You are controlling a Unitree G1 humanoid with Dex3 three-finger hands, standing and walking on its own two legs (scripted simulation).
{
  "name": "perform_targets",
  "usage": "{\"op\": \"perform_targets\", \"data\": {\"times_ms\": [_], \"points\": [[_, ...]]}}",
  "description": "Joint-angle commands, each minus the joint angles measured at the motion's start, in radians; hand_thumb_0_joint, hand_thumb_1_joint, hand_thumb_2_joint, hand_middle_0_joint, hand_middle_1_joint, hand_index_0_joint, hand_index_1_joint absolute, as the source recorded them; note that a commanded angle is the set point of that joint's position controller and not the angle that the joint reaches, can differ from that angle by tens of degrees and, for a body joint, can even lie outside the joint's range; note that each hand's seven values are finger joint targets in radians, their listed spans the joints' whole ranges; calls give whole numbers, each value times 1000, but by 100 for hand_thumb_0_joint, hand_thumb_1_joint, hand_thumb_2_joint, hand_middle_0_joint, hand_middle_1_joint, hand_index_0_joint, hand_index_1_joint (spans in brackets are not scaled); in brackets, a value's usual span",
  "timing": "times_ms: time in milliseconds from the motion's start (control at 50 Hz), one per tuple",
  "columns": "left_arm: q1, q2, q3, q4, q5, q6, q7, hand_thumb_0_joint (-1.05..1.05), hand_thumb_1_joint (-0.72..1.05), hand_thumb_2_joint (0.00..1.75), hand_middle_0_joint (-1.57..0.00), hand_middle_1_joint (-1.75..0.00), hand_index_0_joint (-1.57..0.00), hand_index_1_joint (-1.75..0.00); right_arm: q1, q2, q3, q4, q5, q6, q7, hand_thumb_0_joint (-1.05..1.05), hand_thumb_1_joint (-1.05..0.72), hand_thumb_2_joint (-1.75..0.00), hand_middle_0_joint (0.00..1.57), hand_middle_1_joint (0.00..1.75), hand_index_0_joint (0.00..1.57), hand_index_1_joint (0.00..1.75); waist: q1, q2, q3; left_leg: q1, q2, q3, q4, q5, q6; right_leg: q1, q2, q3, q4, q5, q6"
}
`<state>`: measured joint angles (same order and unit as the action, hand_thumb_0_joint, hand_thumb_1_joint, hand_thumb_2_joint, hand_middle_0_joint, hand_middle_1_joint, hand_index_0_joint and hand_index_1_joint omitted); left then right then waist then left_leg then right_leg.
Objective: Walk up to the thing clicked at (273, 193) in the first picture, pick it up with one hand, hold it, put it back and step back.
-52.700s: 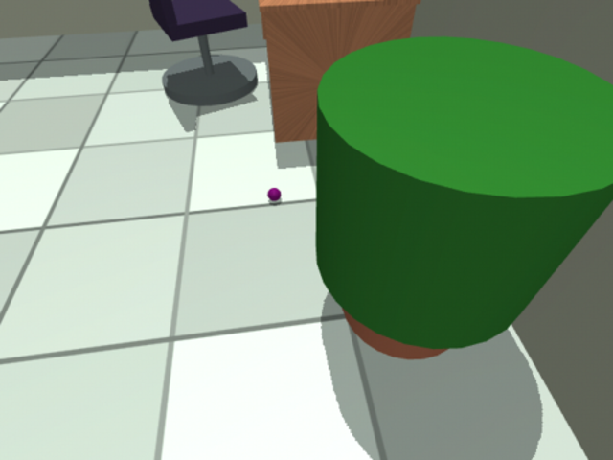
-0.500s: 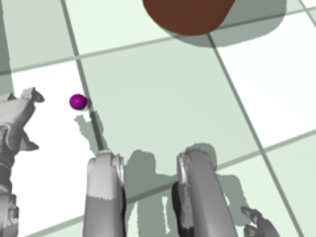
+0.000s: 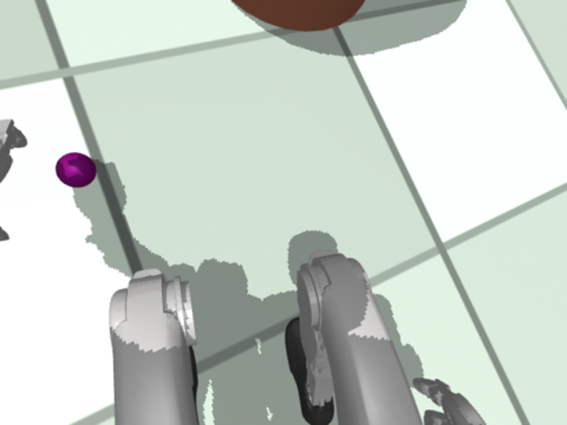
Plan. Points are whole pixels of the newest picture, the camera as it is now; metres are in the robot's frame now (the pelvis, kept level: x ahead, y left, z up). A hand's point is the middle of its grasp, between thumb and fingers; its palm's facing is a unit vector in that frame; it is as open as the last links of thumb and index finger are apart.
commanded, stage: rise first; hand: left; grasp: from above
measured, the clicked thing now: (76, 170) +0.53 +0.33 -0.32
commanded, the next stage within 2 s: none
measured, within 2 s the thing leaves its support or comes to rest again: neither
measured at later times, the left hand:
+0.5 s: hand (12, 182) +0.46 +0.36 -0.18, palm faces -0.44 -0.09 -0.89, open 14.2 cm
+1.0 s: hand (22, 177) +0.47 +0.36 -0.20, palm faces -0.45 -0.09 -0.89, open 14.2 cm
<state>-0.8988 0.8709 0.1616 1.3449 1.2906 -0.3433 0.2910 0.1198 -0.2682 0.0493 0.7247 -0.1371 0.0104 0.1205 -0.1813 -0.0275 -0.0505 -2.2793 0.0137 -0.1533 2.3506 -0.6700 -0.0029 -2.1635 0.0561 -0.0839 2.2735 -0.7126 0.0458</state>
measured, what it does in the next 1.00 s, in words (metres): stands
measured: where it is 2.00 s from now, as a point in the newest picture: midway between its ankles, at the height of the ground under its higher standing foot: (249, 400)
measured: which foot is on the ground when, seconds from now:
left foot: down 0.00-1.00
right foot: down 0.00-1.00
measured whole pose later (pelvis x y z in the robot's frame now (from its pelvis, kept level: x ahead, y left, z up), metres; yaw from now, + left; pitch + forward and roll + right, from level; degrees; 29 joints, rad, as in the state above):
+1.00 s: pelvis +0.00 +0.00 -0.03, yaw -3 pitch +33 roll -12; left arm -1.01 0.97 0.15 1.46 1.29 -0.30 0.33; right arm 0.11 -0.28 0.15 0.69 -0.16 0.00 0.14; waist -0.26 -0.05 0.02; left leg -2.35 0.02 -0.20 2.45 -0.69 0.00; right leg -2.22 0.07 -0.12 2.34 -0.72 0.06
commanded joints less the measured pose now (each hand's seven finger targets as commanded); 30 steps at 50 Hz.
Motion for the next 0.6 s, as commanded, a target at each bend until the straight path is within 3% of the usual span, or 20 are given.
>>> {"op": "perform_targets", "data": {"times_ms": [0, 140, 200, 220, 240, 300, 420, 440, 520, 580], "points": [[-306, 305, 46, -122, -13, 10, 55, 0, -54, 99, -7, -102, -7, -101, 198, -253, -74, -14, -8, 3, -6, 0, -91, -90, 20, 30, 20, 30, 1, 341, -659, 606, 3, 65, -238, 182, 27, 204, 15, -85, -209, 211, -80], [-346, 329, 48, -113, -16, 25, 68, 0, -56, 101, -6, -103, -6, -102, 200, -257, -57, -15, -15, 1, -3, 0, -91, -90, 20, 30, 20, 30, -11, 364, -663, 578, 5, 66, -213, 188, 27, 220, 16, -88, -194, 233, -77], [-331, 326, 43, -84, -20, 29, 64, 0, -58, 102, -6, -103, -5, -103, 201, -252, -46, -15, -19, 3, 0, 0, -91, -90, 20, 30, 20, 30, -17, 331, -658, 548, 6, 69, -193, 191, 33, 242, 23, -89, -198, 240, -74], [-337, 350, 56, -87, -18, 28, 64, 0, -57, 102, -6, -103, -5, -103, 205, -256, -43, -19, -21, 4, 1, 0, -91, -90, 20, 30, 20, 30, -23, 312, -676, 532, 4, 74, -180, 203, 38, 270, 27, -88, -204, 255, -69], [-334, 365, 74, -104, -23, 28, 69, 0, -57, 102, -6, -103, -6, -103, 207, -258, -44, -17, -20, 4, 0, 0, -91, -90, 20, 30, 20, 30, -9, 321, -684, 545, 5, 72, -181, 216, 36, 273, 24, -87, -195, 263, -70], [-328, 345, 52, -72, -23, 33, 65, 0, -58, 102, -5, -103, -5, -103, 201, -260, -36, -16, -24, 5, 2, 0, -91, -90, 20, 30, 20, 30, -25, 339, -642, 543, 8, 60, -184, 206, 32, 233, 25, -95, -182, 250, -74], [-318, 372, 69, -76, -31, 39, 68, 0, -57, 101, -5, -104, -6, -104, 198, -265, -26, -19, -23, 10, 6, 0, -91, -90, 20, 30, 20, 30, -14, 361, -655, 558, 12, 56, -175, 229, 28, 230, 26, -98, -165, 267, -76], [-326, 365, 59, -67, -28, 41, 66, 0, -57, 101, -5, -104, -6, -104, 204, -267, -23, -19, -27, 10, 7, 0, -91, -90, 20, 30, 20, 30, -32, 358, -644, 548, 10, 55, -170, 223, 31, 227, 29, -100, -171, 265, -74], [-328, 380, 62, -75, -29, 38, 64, 0, -61, 108, -6, -100, -4, -103, 204, -265, -17, -18, -28, 14, 8, 0, -91, -90, 20, 30, 20, 30, -27, 359, -645, 520, 9, 63, -159, 215, 33, 251, 31, -97, -172, 266, -72], [-372, 384, 56, -99, -26, 34, 68, 0, -59, 103, -6, -101, -5, -102, 204, -275, -17, -20, -29, 15, 8, 0, -91, -90, 20, 30, 20, 30, -46, 370, -657, 541, 13, 50, -159, 209, 29, 227, 30, -106, -162, 261, -73]]}}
